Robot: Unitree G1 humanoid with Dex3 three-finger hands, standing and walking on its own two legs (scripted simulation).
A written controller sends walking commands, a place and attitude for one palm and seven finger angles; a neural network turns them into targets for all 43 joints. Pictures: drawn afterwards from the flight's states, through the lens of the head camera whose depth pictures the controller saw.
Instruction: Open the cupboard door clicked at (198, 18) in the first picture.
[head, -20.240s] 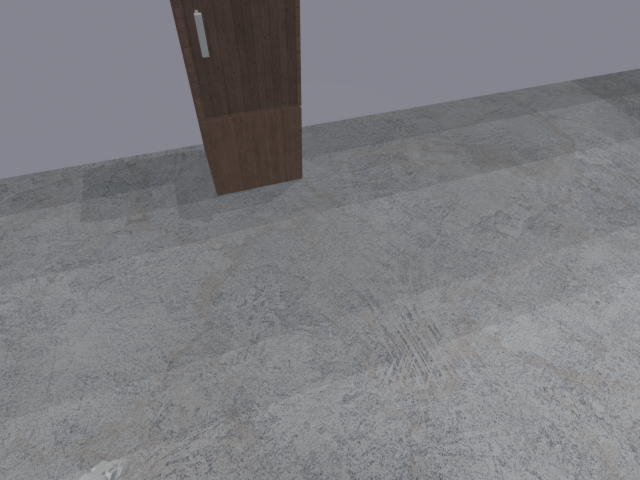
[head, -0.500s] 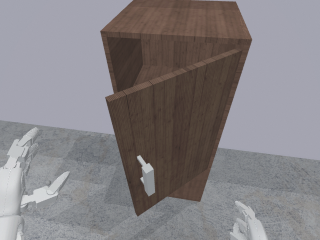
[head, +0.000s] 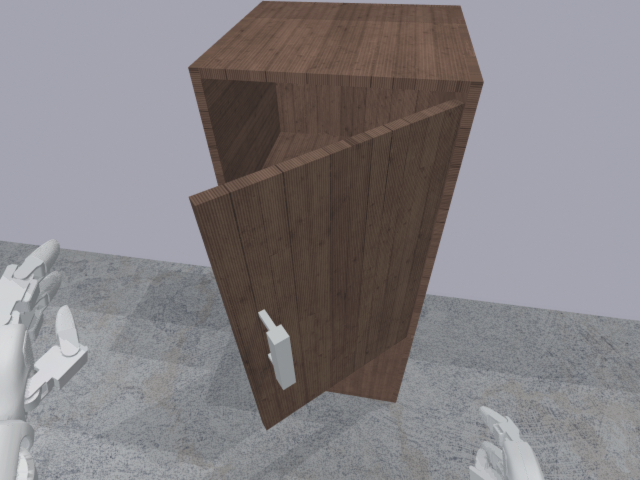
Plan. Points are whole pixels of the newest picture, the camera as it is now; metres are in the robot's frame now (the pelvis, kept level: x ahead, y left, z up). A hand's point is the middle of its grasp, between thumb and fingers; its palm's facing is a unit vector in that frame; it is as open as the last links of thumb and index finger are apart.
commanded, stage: draw the hand back to the body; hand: left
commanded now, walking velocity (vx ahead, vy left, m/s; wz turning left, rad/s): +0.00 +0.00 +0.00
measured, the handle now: (275, 349) +0.31 +0.11 -0.03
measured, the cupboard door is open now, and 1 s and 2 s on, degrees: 44 44 44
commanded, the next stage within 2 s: step back with the hand held close in 0.04 s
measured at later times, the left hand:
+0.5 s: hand (70, 367) +0.17 +0.26 +0.14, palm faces +0.33 -0.80 -0.50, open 7.4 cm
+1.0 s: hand out of the picture +0.05 +0.31 +0.16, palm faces +0.53 -0.69 -0.49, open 7.4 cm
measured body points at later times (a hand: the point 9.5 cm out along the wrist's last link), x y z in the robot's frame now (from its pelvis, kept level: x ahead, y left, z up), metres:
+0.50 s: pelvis -0.04 +0.01 +0.00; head -0.02 +0.01 +0.45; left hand +0.15 +0.30 +0.17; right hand +0.14 -0.25 -0.08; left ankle -0.02 +0.12 -0.74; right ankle -0.02 -0.10 -0.74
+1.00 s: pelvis -0.12 +0.02 -0.02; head -0.11 +0.04 +0.42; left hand +0.01 +0.34 +0.18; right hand +0.07 -0.20 -0.10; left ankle -0.03 +0.12 -0.74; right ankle -0.02 -0.09 -0.74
